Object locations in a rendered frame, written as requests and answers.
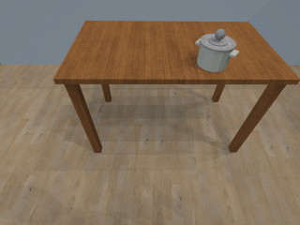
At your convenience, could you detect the knob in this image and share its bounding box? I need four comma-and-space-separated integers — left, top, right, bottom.
215, 29, 226, 40

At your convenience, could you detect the lid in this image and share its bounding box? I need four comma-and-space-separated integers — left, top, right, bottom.
200, 33, 236, 53

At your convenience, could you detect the pot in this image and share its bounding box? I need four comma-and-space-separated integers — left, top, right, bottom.
195, 39, 239, 72

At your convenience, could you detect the table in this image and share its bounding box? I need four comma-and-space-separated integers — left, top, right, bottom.
53, 21, 300, 153

